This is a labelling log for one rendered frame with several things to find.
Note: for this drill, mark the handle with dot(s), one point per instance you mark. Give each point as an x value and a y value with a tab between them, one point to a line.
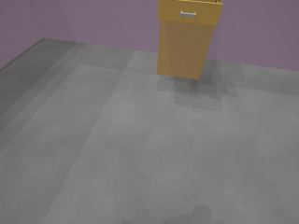
185	14

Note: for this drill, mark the drawer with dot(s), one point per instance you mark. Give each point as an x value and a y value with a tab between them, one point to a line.
207	12

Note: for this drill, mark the cabinet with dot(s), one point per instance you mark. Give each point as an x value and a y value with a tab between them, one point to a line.
182	48

